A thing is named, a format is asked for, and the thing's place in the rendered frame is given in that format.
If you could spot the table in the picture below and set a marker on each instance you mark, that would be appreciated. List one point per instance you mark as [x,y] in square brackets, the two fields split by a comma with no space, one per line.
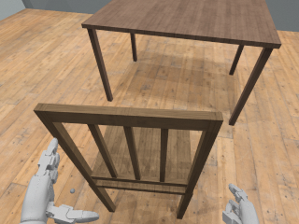
[237,22]

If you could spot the robot right hand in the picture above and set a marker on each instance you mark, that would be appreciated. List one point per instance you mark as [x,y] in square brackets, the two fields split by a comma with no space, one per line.
[242,213]

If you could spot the robot left hand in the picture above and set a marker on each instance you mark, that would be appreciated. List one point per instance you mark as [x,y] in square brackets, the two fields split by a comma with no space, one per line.
[36,203]

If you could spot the chair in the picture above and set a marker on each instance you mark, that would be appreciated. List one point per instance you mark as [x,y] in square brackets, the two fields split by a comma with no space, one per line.
[143,149]

